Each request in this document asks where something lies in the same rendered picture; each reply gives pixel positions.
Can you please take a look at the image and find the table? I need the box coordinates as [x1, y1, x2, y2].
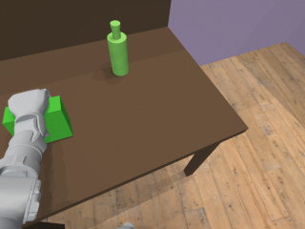
[0, 0, 249, 229]

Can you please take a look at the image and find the robot left upper arm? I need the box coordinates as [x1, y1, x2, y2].
[0, 176, 42, 229]

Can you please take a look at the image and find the left robot hand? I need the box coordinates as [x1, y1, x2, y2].
[8, 88, 51, 136]

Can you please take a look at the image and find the sponge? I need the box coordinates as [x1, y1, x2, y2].
[2, 95, 73, 143]

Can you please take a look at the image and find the left robot forearm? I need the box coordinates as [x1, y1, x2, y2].
[0, 112, 47, 179]

